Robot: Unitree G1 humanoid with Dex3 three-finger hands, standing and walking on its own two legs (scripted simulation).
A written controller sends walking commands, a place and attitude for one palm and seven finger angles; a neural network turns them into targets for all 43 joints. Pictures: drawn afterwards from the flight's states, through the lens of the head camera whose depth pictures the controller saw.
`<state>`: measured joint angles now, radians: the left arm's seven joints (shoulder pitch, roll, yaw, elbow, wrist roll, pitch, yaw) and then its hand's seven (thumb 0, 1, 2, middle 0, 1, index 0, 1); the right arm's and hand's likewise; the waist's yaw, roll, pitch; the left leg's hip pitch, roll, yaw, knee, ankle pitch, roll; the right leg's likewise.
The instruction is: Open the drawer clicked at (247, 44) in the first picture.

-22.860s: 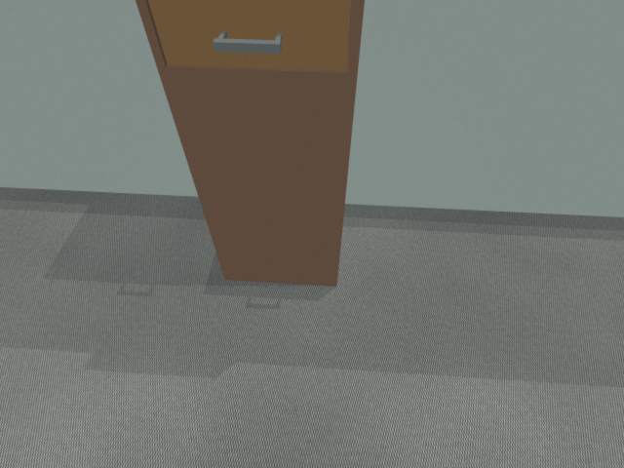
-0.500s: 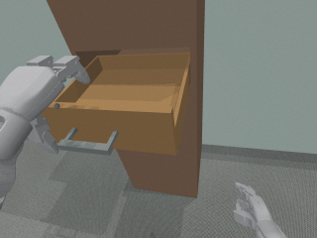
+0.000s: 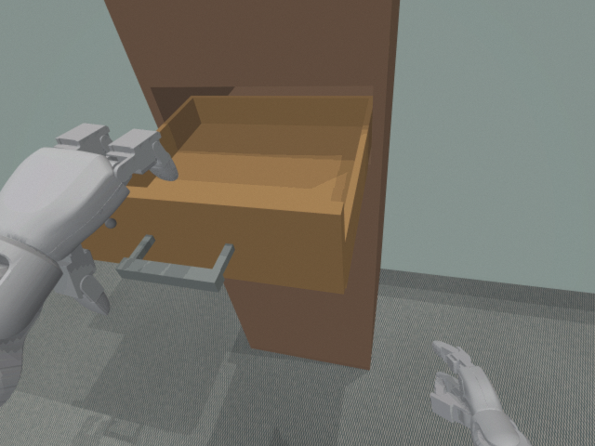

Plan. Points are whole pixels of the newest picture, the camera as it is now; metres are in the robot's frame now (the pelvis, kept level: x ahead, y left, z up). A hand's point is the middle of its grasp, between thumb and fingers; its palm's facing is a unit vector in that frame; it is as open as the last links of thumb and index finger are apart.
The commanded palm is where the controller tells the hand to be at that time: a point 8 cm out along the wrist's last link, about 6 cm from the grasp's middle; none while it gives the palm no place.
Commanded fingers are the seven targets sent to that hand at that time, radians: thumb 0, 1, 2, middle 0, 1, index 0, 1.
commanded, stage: draw the hand back to the body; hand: left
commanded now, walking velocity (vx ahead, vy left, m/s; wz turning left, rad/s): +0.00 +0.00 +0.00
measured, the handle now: (177, 260) +0.27 +0.20 +0.16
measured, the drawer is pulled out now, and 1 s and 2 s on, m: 0.29 0.29 0.29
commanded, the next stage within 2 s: step back with the hand held close in 1.14 s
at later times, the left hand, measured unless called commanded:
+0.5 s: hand (43, 156) +0.22 +0.21 +0.35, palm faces +0.55 -0.80 -0.24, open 12.5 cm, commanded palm +0.17 +0.26 +0.34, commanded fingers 0.00 0.17 0.58 -0.25 -0.77 -0.25 -0.77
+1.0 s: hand (50, 147) +0.24 +0.24 +0.34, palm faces +0.62 -0.73 -0.28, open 8.2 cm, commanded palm +0.19 +0.27 +0.33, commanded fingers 0.00 0.90 0.90 -0.20 -0.30 -0.20 -0.30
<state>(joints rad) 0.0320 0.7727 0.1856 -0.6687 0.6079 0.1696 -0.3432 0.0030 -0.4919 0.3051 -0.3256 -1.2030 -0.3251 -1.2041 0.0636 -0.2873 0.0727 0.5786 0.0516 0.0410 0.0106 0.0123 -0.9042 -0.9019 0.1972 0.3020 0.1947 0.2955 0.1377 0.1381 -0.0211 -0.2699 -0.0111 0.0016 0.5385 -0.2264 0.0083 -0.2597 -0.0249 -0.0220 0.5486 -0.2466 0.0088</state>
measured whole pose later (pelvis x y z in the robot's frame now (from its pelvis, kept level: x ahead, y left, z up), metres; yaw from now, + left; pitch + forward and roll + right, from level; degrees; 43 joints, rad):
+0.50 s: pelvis +0.03 -0.01 +0.01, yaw -1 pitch -5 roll -1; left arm 0.06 0.43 0.52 -0.70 -0.09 -0.21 0.09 0.00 -0.17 0.45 -0.30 -0.99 -0.30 -0.99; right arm 0.21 -0.22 0.04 0.69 0.02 -0.15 -0.06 0.01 -0.90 -0.90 0.20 0.30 0.20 0.30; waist 0.07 0.03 0.04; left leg -0.14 0.03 0.00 0.47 -0.25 -0.01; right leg -0.09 0.02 -0.03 0.39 -0.22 -0.01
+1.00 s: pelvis +0.06 +0.00 +0.01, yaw +0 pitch -3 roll -1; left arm 0.13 0.42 0.57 -0.64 -0.10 -0.17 0.10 0.01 0.68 0.82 -0.23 -0.43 -0.23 -0.43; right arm 0.13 -0.21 0.02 0.66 0.02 -0.10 -0.05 0.01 -0.90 -0.90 0.20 0.30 0.20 0.30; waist 0.09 0.08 0.00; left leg -0.13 0.02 0.00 0.45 -0.28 0.00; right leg -0.09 0.01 -0.03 0.40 -0.26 0.00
